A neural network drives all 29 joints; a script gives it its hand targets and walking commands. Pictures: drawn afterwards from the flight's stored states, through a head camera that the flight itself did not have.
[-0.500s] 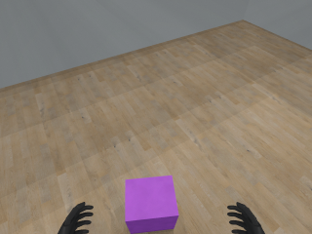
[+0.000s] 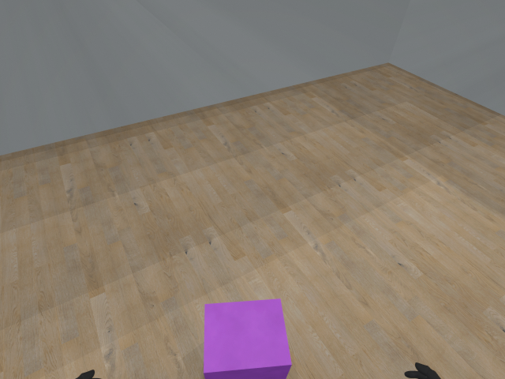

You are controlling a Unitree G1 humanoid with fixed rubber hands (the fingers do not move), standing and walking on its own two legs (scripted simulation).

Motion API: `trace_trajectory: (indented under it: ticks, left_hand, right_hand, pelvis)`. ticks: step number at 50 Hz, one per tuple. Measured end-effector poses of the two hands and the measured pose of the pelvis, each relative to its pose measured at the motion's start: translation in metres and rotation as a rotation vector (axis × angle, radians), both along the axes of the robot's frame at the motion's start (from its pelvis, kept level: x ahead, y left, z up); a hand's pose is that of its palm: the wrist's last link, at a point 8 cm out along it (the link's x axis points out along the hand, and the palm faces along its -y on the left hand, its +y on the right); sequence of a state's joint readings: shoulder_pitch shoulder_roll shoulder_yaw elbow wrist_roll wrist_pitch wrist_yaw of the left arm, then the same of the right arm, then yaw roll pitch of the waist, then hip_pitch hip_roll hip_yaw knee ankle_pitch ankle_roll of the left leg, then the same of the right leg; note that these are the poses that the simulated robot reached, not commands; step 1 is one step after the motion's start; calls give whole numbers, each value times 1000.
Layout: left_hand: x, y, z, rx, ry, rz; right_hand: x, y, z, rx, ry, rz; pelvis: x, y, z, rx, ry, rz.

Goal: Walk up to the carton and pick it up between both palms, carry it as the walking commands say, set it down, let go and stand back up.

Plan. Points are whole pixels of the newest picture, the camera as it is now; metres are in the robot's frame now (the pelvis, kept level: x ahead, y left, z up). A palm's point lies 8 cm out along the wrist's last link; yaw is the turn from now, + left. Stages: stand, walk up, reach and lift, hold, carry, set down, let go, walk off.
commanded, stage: stand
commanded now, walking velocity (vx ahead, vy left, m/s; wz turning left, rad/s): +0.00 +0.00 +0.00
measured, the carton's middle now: (244, 348) +0.40 +0.02 -0.63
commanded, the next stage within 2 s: none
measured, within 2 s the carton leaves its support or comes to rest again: neither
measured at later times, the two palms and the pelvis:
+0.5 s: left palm out of the picture +0.10 +0.29 -0.10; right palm out of the picture +0.10 -0.30 -0.08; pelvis -0.01 +0.00 +0.00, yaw +0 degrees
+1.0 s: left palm out of the picture +0.06 +0.30 -0.10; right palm out of the picture +0.07 -0.31 -0.09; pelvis -0.02 +0.00 +0.01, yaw +0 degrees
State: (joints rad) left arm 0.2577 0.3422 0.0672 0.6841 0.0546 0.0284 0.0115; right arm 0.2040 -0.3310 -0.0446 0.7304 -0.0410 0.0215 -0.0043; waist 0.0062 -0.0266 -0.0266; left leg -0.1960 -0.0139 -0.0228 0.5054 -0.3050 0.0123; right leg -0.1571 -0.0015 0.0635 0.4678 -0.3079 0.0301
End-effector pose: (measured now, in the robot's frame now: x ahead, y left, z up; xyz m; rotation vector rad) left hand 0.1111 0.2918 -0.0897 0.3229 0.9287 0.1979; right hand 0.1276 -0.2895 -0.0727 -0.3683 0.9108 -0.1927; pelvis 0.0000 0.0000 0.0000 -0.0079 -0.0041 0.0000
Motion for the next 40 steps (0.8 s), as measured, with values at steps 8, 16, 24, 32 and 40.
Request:
trace_trajectory:
  ticks: [8, 16, 24, 32, 40]
  left_hand:
    - [-4, 0, -5, 2, 39, -12]
    - [-5, -1, -6, 6, 54, -17]
    - [-13, 0, -7, 11, 74, -14]
    - [-26, 3, -9, 14, 105, -6]
    - [-42, 8, -11, 17, 147, 10]
  right_hand:
    - [-5, -2, -4, -3, 26, -13]
    - [-18, -5, -10, -1, 73, -25]
    - [-30, -11, -12, -7, 103, -35]
    - [-43, -16, -13, -10, 129, -42]
    - [-55, -17, -17, -9, 160, -47]
  pelvis:
    - [1, 1, 1, 0, 2, -1]
    - [0, 1, 3, 2, -6, 1]
    - [-5, -1, 4, 3, -16, 0]
    - [-11, -1, 5, 2, -26, 0]
    - [-16, -1, 6, 2, -32, -1]
